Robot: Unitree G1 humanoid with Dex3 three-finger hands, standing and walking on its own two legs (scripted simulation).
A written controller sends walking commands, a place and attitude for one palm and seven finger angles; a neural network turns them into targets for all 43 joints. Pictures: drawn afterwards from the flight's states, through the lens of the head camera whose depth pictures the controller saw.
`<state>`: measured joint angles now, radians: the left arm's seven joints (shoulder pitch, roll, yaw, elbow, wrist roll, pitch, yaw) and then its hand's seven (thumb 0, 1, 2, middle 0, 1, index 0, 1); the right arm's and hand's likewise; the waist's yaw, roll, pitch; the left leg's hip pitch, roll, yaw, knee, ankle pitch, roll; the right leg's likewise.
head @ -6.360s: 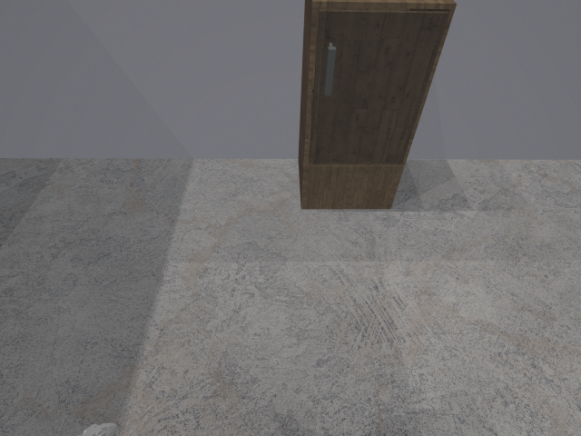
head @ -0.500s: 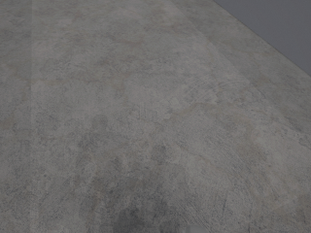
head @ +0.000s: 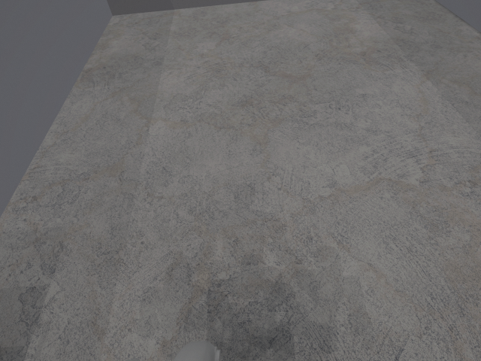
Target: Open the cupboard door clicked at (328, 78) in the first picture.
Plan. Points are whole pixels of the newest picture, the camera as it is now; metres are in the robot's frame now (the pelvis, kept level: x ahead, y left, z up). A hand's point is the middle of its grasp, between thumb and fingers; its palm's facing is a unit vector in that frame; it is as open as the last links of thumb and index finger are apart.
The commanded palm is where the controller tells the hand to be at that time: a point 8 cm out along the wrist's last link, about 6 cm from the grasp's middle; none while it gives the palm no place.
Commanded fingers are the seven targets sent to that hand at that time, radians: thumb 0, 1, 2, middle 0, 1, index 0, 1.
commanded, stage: turn to face it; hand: left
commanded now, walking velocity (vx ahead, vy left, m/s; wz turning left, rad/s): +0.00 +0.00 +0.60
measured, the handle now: out of the picture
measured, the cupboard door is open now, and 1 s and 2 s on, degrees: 0 0 0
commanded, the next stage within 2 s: none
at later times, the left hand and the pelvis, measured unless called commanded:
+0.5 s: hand out of the picture -0.01 +0.30 -0.18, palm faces +0.34 -0.91 -0.23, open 7.4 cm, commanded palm none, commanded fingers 0.00 0.90 0.90 -0.20 -0.30 -0.20 -0.30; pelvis -0.01 +0.07 +0.00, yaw +18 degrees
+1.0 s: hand out of the picture +0.01 +0.26 -0.14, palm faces +0.54 -0.79 -0.29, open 7.4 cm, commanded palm none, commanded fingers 0.00 0.90 0.90 -0.20 -0.30 -0.20 -0.30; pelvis +0.01 +0.03 +0.00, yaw +36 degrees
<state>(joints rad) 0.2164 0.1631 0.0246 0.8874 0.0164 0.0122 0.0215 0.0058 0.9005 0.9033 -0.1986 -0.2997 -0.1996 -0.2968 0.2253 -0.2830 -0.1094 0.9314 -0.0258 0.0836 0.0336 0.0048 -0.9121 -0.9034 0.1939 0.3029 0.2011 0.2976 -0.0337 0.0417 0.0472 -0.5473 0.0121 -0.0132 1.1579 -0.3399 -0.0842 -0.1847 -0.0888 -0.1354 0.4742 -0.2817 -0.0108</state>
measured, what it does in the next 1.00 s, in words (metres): steps on the spot, turning left: left foot, then right foot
